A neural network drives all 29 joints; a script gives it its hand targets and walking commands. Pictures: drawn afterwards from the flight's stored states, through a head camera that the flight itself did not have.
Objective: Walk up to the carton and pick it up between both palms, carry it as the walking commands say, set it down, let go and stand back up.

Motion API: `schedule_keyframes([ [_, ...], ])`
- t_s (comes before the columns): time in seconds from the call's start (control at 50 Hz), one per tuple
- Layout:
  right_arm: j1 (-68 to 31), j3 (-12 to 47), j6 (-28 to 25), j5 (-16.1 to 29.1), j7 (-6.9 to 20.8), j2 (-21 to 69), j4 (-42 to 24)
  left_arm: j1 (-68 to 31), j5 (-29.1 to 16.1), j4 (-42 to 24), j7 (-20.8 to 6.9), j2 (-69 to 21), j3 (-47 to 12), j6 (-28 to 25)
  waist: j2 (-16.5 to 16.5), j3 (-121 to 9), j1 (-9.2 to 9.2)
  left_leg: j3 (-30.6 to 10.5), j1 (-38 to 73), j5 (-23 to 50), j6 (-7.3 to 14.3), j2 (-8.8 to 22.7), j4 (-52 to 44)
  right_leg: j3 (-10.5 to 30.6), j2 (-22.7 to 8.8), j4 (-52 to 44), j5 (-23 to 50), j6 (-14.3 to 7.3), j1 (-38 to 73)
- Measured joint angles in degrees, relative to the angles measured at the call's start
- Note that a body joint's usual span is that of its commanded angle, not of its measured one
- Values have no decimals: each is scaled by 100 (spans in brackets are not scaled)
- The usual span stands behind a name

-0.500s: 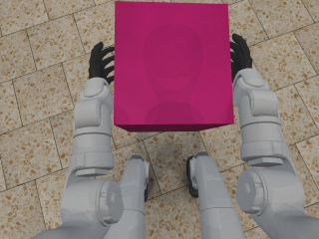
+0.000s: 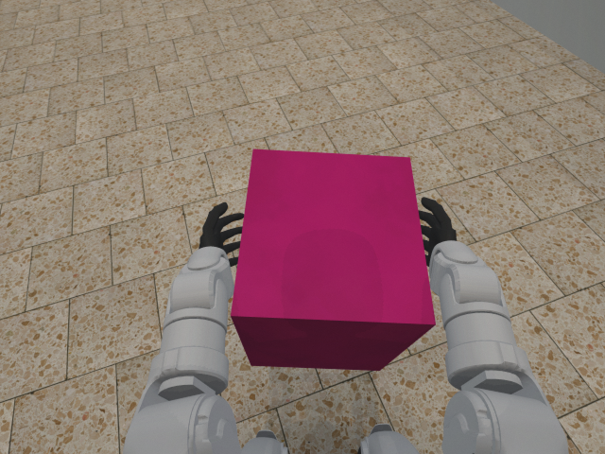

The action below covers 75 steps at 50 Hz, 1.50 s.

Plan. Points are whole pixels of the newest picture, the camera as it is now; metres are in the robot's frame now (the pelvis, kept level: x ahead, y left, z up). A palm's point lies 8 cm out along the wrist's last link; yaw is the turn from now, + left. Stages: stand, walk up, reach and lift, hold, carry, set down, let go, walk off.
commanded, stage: reach and lift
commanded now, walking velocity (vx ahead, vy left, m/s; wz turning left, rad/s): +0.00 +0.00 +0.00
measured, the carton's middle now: (323, 271) +0.40 -0.01 -0.03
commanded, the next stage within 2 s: hold in 1.94 s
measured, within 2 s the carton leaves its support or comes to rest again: neither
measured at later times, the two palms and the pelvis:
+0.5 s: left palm (190, 241) +0.37 +0.15 +0.11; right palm (448, 235) +0.37 -0.16 +0.10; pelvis +0.07 +0.00 +0.05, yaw +1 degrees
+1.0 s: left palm (189, 243) +0.37 +0.16 +0.10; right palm (444, 242) +0.37 -0.15 +0.09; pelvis +0.07 +0.01 +0.05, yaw +1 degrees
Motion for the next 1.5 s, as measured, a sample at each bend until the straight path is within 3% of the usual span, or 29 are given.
schedule_keyframes([
  [0.16,363,-376,188,-523,213,251,186,289,694,285,-368,-167,316,184,0,-427,1,-32,1112,-30,7,0,-658,0,0,-546,-109,-36,1082],
  [0.24,753,-361,317,-561,222,422,130,887,746,-32,-442,-253,188,384,0,-425,1,-44,1696,-2,8,3,-1071,0,-7,-895,-111,-46,1637],
  [0.38,1826,364,633,-313,238,557,-1024,2064,543,-1253,-533,-354,-516,682,0,-420,0,-40,2442,137,24,27,-1769,1,-20,-1558,10,-47,2371],
  [0.52,2183,539,905,-175,232,640,-1837,2258,434,-2018,-542,-380,-763,1063,-1,-418,1,-39,2805,281,68,35,-2123,1,-31,-2069,229,-24,2811],
  [0.64,2232,539,1178,-178,217,651,-1877,2261,433,-2008,-548,-377,-760,1335,-15,-412,0,-40,2976,304,95,35,-2166,0,-33,-2251,323,-7,3048],
  [0.9,2231,539,1272,-224,222,577,-1805,2187,434,-1744,-504,-399,-752,1309,69,-211,1,-40,2984,299,95,35,-2166,0,-33,-2253,308,-7,3058],
  [1.5,2647,1013,1336,-224,265,588,-2344,2886,372,-2581,-550,-240,-1249,1420,51,-211,0,-45,3229,472,96,36,-2559,1,-47,-2424,374,-7,3202],
])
